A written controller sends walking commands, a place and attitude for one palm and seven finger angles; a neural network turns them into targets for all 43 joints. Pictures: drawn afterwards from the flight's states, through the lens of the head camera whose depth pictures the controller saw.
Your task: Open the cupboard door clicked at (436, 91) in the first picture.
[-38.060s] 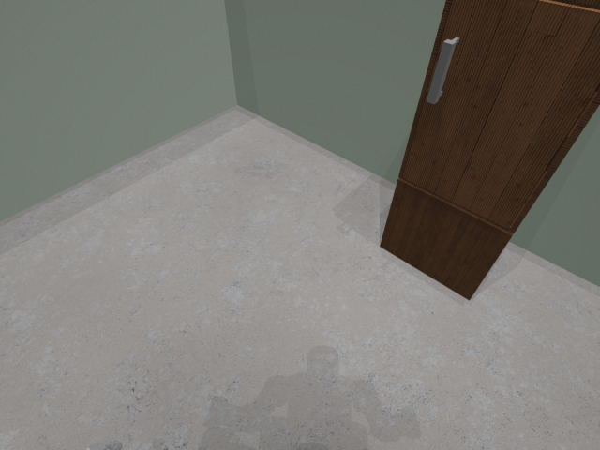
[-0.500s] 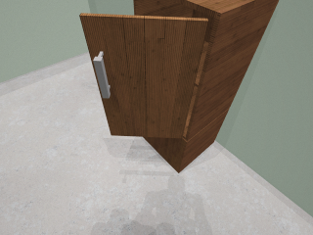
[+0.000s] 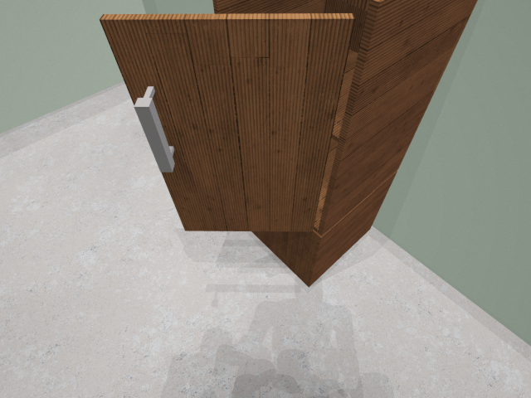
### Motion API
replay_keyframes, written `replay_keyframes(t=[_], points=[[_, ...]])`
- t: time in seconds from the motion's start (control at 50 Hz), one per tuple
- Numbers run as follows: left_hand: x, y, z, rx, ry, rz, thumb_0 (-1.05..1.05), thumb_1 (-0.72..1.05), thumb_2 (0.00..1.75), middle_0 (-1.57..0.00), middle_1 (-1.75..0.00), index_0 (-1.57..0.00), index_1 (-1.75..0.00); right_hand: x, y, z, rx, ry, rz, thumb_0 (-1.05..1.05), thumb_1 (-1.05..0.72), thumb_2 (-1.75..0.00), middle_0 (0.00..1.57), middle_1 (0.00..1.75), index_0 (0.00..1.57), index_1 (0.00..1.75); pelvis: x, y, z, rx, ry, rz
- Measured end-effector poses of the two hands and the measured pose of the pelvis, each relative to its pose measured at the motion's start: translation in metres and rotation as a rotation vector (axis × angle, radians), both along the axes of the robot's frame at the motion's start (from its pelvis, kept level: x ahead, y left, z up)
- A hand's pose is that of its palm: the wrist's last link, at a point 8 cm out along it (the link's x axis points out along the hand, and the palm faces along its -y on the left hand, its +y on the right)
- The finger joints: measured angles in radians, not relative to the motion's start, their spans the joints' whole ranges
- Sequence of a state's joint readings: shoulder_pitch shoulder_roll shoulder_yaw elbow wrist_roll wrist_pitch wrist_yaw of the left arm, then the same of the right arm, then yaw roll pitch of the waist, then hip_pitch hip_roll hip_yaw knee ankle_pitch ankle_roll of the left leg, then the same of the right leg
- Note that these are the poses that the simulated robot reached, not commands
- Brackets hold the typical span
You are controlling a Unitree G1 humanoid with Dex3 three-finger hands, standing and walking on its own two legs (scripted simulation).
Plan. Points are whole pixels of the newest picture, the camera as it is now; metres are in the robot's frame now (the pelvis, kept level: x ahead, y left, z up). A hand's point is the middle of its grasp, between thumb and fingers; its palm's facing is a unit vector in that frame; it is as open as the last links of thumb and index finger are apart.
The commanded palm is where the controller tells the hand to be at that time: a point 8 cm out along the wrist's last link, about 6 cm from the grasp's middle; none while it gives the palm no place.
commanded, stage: come to a stop and stand still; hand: left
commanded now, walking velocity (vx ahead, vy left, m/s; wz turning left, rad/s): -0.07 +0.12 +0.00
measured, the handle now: (159, 131) +0.55 +0.23 +0.07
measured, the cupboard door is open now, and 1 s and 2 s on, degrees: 47 47 47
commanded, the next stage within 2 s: look again from close up in 0.58 s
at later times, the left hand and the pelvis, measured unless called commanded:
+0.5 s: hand out of the picture -0.01 +0.19 -0.16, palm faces +0.02 -0.98 -0.19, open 7.3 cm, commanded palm none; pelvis -0.01 +0.02 +0.01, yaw -1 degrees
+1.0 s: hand out of the picture -0.03 +0.18 -0.16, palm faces +0.03 -0.98 -0.20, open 7.3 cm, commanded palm none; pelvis -0.03 +0.01 +0.01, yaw +1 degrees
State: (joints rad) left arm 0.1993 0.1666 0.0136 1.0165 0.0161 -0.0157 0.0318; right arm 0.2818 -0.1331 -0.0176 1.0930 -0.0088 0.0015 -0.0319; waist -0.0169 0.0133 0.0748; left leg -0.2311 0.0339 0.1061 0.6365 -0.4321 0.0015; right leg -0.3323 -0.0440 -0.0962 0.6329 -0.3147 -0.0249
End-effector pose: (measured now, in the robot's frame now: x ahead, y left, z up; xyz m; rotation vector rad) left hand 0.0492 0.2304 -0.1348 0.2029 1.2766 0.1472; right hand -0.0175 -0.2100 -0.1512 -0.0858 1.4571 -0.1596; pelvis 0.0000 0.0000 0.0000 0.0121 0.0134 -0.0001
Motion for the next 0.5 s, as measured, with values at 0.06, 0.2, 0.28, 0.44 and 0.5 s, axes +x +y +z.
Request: replay_keyframes(t=[0.06, 0.2, 0.28, 0.44, 0.5], points=[[0.008, -0.003, -0.001, -0.007, -0.034, 0.002, 0.00, 0.91, 0.90, -0.20, -0.29, -0.20, -0.30, 0.014, -0.005, 0.003, -0.019, -0.033, 0.010, 0.00, -0.90, -0.90, 0.20, 0.30, 0.20, 0.30, -0.003, 0.000, 0.001, -0.005, 0.000, 0.007], [0.004, 0.008, -0.011, -0.052, -0.059, 0.029, 0.00, 0.92, 0.90, -0.21, -0.29, -0.20, -0.30, 0.032, -0.010, 0.021, -0.095, -0.135, 0.041, 0.01, -0.92, -0.90, 0.20, 0.30, 0.20, 0.30, -0.014, 0.012, 0.001, -0.002, -0.019, -0.006], [-0.005, 0.015, -0.008, -0.054, -0.043, 0.034, 0.00, 0.92, 0.90, -0.21, -0.29, -0.20, -0.30, 0.031, -0.003, 0.026, -0.095, -0.152, 0.063, 0.00, -0.91, -0.90, 0.20, 0.30, 0.20, 0.30, -0.016, 0.016, 0.005, -0.001, -0.017, -0.007], [-0.047, 0.016, 0.000, -0.047, 0.053, 0.043, 0.00, 0.92, 0.90, -0.20, -0.29, -0.20, -0.30, 0.026, 0.000, 0.025, -0.071, -0.141, 0.065, 0.01, -0.93, -0.90, 0.20, 0.30, 0.20, 0.30, -0.014, 0.018, 0.011, -0.012, -0.026, -0.011], [-0.063, 0.012, 0.001, -0.049, 0.101, 0.050, 0.01, 0.91, 0.90, -0.20, -0.29, -0.20, -0.30, 0.021, 0.000, 0.024, -0.062, -0.123, 0.064, 0.01, -0.93, -0.90, 0.20, 0.30, 0.20, 0.30, -0.013, 0.016, 0.013, -0.011, -0.027, -0.012]])
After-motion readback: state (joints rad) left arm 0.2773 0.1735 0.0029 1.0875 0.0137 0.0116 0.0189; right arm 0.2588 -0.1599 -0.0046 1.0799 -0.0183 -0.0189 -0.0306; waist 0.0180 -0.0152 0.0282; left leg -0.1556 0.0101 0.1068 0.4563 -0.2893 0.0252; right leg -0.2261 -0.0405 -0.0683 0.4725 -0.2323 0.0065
